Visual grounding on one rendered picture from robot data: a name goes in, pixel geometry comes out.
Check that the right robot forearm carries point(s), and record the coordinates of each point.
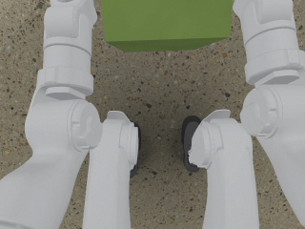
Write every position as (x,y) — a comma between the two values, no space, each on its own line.
(270,42)

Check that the robot right upper arm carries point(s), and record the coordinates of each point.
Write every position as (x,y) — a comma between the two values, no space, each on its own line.
(275,115)

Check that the left robot forearm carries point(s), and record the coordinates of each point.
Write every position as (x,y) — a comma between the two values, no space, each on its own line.
(67,52)

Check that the carton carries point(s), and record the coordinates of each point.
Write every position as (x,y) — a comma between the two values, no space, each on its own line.
(165,25)

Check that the robot left upper arm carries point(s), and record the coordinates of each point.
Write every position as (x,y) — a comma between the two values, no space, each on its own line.
(37,194)

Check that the robot left foot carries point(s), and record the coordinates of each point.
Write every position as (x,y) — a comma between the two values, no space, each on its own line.
(135,167)

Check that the right robot thigh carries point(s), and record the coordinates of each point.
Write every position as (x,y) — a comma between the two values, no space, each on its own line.
(231,188)

